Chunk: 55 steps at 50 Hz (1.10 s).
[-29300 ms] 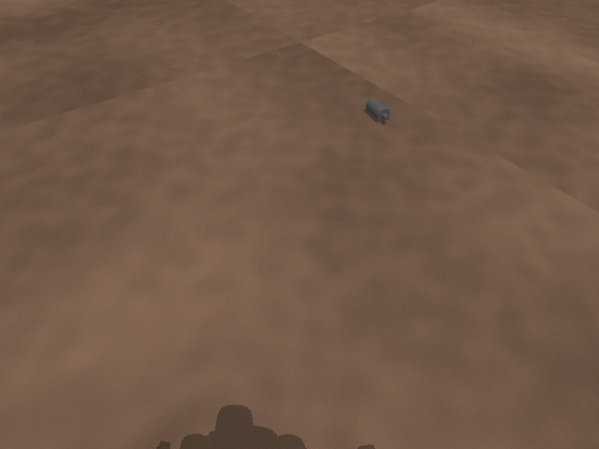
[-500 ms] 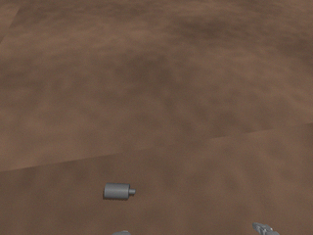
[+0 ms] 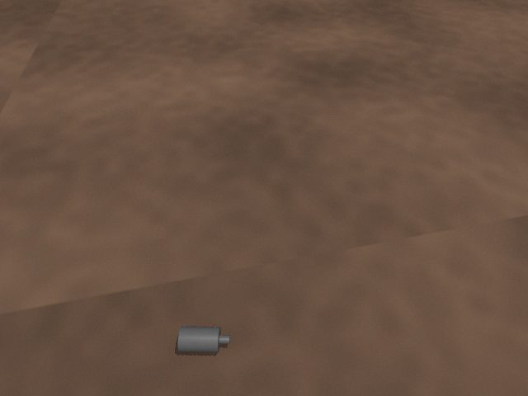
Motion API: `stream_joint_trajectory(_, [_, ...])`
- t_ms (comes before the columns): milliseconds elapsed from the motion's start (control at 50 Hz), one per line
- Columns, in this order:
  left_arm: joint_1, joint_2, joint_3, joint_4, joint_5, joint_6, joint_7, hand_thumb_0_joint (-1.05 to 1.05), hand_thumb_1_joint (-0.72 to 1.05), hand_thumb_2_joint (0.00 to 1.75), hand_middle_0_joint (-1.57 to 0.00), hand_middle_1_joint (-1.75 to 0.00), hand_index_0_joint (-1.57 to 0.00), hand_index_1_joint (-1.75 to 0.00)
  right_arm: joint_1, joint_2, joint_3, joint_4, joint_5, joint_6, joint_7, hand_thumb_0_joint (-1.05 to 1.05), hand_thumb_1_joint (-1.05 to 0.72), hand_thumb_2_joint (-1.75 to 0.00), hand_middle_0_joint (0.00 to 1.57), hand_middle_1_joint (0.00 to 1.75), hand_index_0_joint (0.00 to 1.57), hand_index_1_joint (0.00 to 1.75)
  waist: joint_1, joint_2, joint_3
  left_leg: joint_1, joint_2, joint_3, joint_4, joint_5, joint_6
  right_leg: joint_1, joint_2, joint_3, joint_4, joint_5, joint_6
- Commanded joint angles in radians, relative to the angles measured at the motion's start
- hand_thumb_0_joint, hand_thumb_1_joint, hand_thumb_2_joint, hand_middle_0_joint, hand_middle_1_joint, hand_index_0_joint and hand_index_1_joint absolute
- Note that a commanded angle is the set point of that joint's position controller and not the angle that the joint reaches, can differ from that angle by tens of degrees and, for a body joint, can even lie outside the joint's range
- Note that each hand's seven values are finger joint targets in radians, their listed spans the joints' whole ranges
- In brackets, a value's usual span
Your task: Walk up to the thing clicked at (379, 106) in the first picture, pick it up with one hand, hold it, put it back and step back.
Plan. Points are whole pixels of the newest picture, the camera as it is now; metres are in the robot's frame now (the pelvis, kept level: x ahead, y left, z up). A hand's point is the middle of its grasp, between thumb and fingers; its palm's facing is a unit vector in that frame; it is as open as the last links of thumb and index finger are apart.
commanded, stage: walk up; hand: left
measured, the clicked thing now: (205, 339) +0.44 +0.21 -0.74
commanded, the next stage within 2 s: none
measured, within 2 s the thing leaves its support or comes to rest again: neither
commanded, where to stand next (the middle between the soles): +0.07 -0.01 m, yaw -1 degrees
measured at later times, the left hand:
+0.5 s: hand out of the picture +0.06 +0.26 -0.16, palm faces +0.01 -0.94 -0.35, open 7.3 cm
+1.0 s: hand out of the picture -0.03 +0.26 -0.16, palm faces +0.06 -0.91 -0.40, open 7.3 cm
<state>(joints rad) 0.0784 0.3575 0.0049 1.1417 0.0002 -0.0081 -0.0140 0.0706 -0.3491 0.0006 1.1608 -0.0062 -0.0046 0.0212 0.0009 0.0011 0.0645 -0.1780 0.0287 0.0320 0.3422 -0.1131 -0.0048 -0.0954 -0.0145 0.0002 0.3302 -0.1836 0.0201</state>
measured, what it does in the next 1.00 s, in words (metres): lifts its left foot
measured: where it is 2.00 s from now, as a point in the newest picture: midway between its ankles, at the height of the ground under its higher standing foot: outside the picture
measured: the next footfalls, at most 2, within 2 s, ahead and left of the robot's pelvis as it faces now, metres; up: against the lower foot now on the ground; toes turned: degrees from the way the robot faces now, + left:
left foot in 1.06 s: -0.03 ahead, +0.13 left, +0.00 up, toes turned +5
right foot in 1.36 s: +0.16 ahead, -0.13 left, +0.00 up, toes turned +1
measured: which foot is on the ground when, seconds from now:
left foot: down 0.00-0.76, up 0.78-1.00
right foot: down 0.00-1.00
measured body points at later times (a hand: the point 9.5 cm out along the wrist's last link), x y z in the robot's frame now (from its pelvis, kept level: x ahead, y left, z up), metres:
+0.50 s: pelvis -0.01 +0.00 +0.00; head +0.03 +0.00 +0.44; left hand +0.06 +0.31 -0.14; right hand +0.08 -0.30 -0.14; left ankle +0.05 +0.12 -0.75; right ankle +0.00 -0.13 -0.75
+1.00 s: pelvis -0.05 -0.02 -0.02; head -0.03 -0.03 +0.43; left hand -0.04 +0.30 -0.13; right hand +0.04 -0.33 -0.15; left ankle -0.08 +0.12 -0.72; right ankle -0.03 -0.13 -0.75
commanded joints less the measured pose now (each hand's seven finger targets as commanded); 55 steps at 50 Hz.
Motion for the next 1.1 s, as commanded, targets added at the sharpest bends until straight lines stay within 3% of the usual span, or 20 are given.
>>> stream_joint_trajectory(0, [-0.027,0.210,0.043,-0.042,0.003,-0.012,0.012,0.00,0.90,0.90,-0.20,-0.30,-0.20,-0.30,-0.074,-0.221,-0.041,-0.062,0.003,-0.027,-0.018,0.00,-0.90,-0.90,0.20,0.30,0.20,0.30,0.008,0.030,-0.084,0.040,0.117,-0.133,-0.099,-0.081,0.027,-0.029,-0.107,0.075,-0.067,0.004,-0.041])
stream_joint_trajectory(340, [-0.016,0.205,0.046,-0.038,0.009,-0.020,0.013,0.00,0.90,0.90,-0.20,-0.30,-0.20,-0.30,-0.032,-0.213,-0.045,-0.059,0.002,-0.021,-0.016,0.00,-0.90,-0.90,0.20,0.30,0.20,0.30,-0.012,0.006,-0.082,0.054,0.103,-0.129,-0.069,-0.077,0.023,-0.078,-0.110,0.088,-0.093,-0.001,-0.039])
stream_joint_trajectory(360, [-0.010,0.202,0.046,-0.038,0.007,-0.020,0.014,0.00,0.90,0.90,-0.20,-0.30,-0.20,-0.30,-0.036,-0.209,-0.044,-0.060,0.003,-0.022,-0.016,0.00,-0.90,-0.90,0.20,0.30,0.20,0.30,-0.008,0.011,-0.084,0.059,0.106,-0.129,-0.066,-0.049,0.023,-0.078,-0.108,0.084,-0.088,0.015,-0.037])
stream_joint_trajectory(380, [-0.012,0.260,0.075,-0.053,-0.003,-0.007,0.023,0.00,0.90,0.90,-0.20,-0.30,-0.20,-0.30,-0.039,-0.271,-0.069,-0.060,0.005,-0.004,-0.018,0.00,-0.90,-0.90,0.20,0.30,0.20,0.30,-0.002,0.011,0.003,0.017,0.100,-0.127,0.030,0.203,0.026,-0.137,-0.113,0.088,0.006,0.225,-0.044])
stream_joint_trajectory(440, [0.013,0.245,0.079,-0.098,-0.008,0.005,0.032,0.00,0.90,0.90,-0.20,-0.30,-0.20,-0.30,-0.010,-0.254,-0.078,-0.096,0.020,0.012,-0.023,0.00,-0.90,-0.90,0.20,0.30,0.20,0.30,-0.003,0.000,-0.138,0.073,0.107,-0.099,0.113,0.359,0.047,-0.087,-0.110,0.056,0.091,0.332,-0.064])
stream_joint_trajectory(580, [0.015,0.230,0.082,-0.170,0.006,0.042,0.031,0.00,0.90,0.90,-0.20,-0.30,-0.20,-0.30,-0.033,-0.281,-0.106,-0.183,0.009,0.047,-0.020,0.00,-0.90,-0.90,0.20,0.30,0.20,0.30,-0.002,0.046,-0.166,-0.064,0.155,-0.174,0.109,0.114,0.134,-0.143,-0.069,0.052,0.291,0.040,-0.092])
stream_joint_trajectory(640, [0.117,0.207,0.091,-0.155,0.009,0.056,0.025,0.00,0.90,0.90,-0.20,-0.30,-0.20,-0.30,-0.105,-0.301,-0.122,-0.242,-0.006,0.052,-0.017,0.00,-0.90,-0.90,0.20,0.30,0.20,0.30,0.034,0.197,-0.147,-0.247,0.260,-0.284,0.022,-0.026,0.217,-0.088,0.018,-0.016,0.527,-0.275,-0.087])
stream_joint_trajectory(680, [0.209,0.215,0.105,-0.146,0.008,0.060,0.021,0.00,0.90,0.90,-0.20,-0.30,-0.20,-0.30,-0.148,-0.316,-0.130,-0.290,-0.017,0.057,-0.018,0.00,-0.90,-0.90,0.20,0.30,0.20,0.30,0.070,0.204,-0.129,-0.363,0.283,-0.285,0.027,-0.116,0.231,-0.046,0.017,-0.010,0.588,-0.325,-0.092])
stream_joint_trajectory(720, [0.253,0.235,0.115,-0.151,0.021,0.051,0.023,0.00,0.90,0.90,-0.20,-0.30,-0.20,-0.30,-0.181,-0.261,-0.122,-0.315,-0.019,0.064,-0.023,0.00,-0.90,-0.90,0.20,0.30,0.20,0.30,0.115,0.042,-0.097,-0.325,0.128,-0.173,0.319,-0.142,0.119,-0.139,-0.105,0.150,0.238,-0.283,-0.135])
stream_joint_trajectory(740, [0.180,0.326,0.134,-0.192,0.043,0.030,0.022,0.00,0.90,0.90,-0.20,-0.30,-0.20,-0.30,-0.142,-0.202,-0.108,-0.323,-0.011,0.063,-0.026,0.00,-0.90,-0.90,0.20,0.30,0.20,0.30,0.086,-0.227,-0.013,-0.424,-0.094,-0.085,0.555,-0.384,0.029,-0.204,-0.283,0.486,-0.027,-0.216,-0.184])
stream_joint_trajectory(760, [0.088,0.382,0.146,-0.240,0.056,0.016,0.029,0.00,0.90,0.90,-0.20,-0.30,-0.20,-0.30,-0.093,-0.206,-0.107,-0.315,-0.023,0.067,-0.035,0.00,-0.90,-0.90,0.20,0.30,0.20,0.30,0.053,-0.191,-0.006,-0.392,-0.113,-0.209,0.726,-0.478,0.013,-0.307,-0.378,0.595,-0.084,-0.262,-0.265])
stream_joint_trajectory(780, [0.027,0.392,0.148,-0.267,0.055,0.009,0.035,0.00,0.90,0.90,-0.20,-0.30,-0.20,-0.30,-0.034,-0.236,-0.115,-0.298,-0.012,0.066,-0.036,0.00,-0.90,-0.90,0.20,0.30,0.20,0.30,0.023,-0.166,-0.015,-0.334,-0.105,-0.249,0.818,-0.482,0.020,-0.381,-0.396,0.579,-0.083,-0.266,-0.303])
stream_joint_trajectory(840, [-0.050,0.284,0.127,-0.290,0.058,-0.019,0.041,0.00,0.90,0.90,-0.20,-0.30,-0.20,-0.30,0.107,-0.258,-0.131,-0.245,-0.004,0.048,-0.013,0.00,-0.90,-0.90,0.20,0.30,0.20,0.30,-0.036,-0.091,-0.080,-0.281,-0.059,-0.196,0.774,-0.286,-0.010,-0.240,-0.224,0.314,-0.033,-0.433,-0.195])
stream_joint_trajectory(900, [0.101,0.311,0.147,-0.283,0.070,-0.035,0.016,0.00,0.90,0.90,-0.20,-0.30,-0.20,-0.30,0.091,-0.275,-0.124,-0.272,-0.028,0.018,0.017,0.00,-0.90,-0.90,0.20,0.30,0.20,0.30,0.041,-0.215,-0.093,-0.352,-0.042,-0.074,0.536,-0.432,-0.014,-0.026,-0.269,0.372,-0.050,-0.639,-0.225])
stream_joint_trajectory(960, [0.205,0.337,0.158,-0.276,0.055,-0.031,-0.003,0.00,0.90,0.90,-0.20,-0.30,-0.20,-0.30,0.027,-0.242,-0.118,-0.315,-0.035,-0.009,0.029,0.00,-0.90,-0.90,0.20,0.30,0.20,0.30,0.078,-0.179,0.007,-0.286,-0.023,-0.034,0.291,-0.436,0.009,-0.031,-0.268,0.320,-0.055,-0.481,-0.230])
stream_joint_trajectory(980, [0.200,0.324,0.152,-0.286,0.049,-0.024,-0.008,0.00,0.90,0.90,-0.20,-0.30,-0.20,-0.30,0.057,-0.221,-0.118,-0.305,-0.032,-0.020,0.027,0.00,-0.90,-0.90,0.20,0.30,0.20,0.30,0.063,-0.167,0.008,-0.194,-0.041,-0.012,0.178,-0.379,0.016,-0.051,-0.221,0.253,-0.027,-0.381,-0.208])
stream_joint_trajectory(1020, [0.133,0.282,0.126,-0.327,0.042,-0.011,-0.018,0.00,0.90,0.90,-0.20,-0.30,-0.20,-0.30,0.257,-0.215,-0.136,-0.248,-0.038,-0.042,0.009,0.00,-0.90,-0.90,0.20,0.30,0.20,0.30,-0.061,-0.079,-0.059,0.189,-0.065,0.044,-0.064,-0.163,0.039,-0.240,-0.115,0.071,0.180,-0.340,-0.134])
stream_joint_trajectory(1040, [0.125,0.196,0.104,-0.361,0.040,-0.004,-0.020,0.00,0.90,0.90,-0.20,-0.30,-0.20,-0.30,0.350,-0.280,-0.159,-0.237,-0.048,-0.054,-0.003,0.00,-0.90,-0.90,0.20,0.30,0.20,0.30,-0.101,0.113,-0.079,0.400,0.088,-0.253,-0.144,-0.368,0.095,-0.505,-0.021,-0.028,0.458,-0.382,-0.082])
stream_joint_trajectory(1060, [0.082,0.175,0.104,-0.392,0.032,-0.004,-0.018,0.00,0.90,0.90,-0.20,-0.30,-0.20,-0.30,0.351,-0.406,-0.181,-0.269,-0.063,-0.063,-0.009,0.00,-0.90,-0.90,0.20,0.30,0.20,0.30,-0.098,0.192,0.010,0.348,0.350,-0.669,-0.192,-0.712,0.206,-0.779,0.055,-0.008,0.622,-0.401,-0.041])
stream_joint_trajectory(1080, [0.029,0.264,0.119,-0.390,0.042,-0.015,-0.011,0.00,0.90,0.90,-0.20,-0.30,-0.20,-0.30,0.305,-0.430,-0.189,-0.289,-0.029,-0.068,-0.008,0.00,-0.90,-0.90,0.20,0.30,0.20,0.30,-0.109,0.104,0.105,0.176,0.449,-0.716,-0.231,-0.728,0.309,-0.726,-0.065,0.135,0.656,-0.344,-0.053])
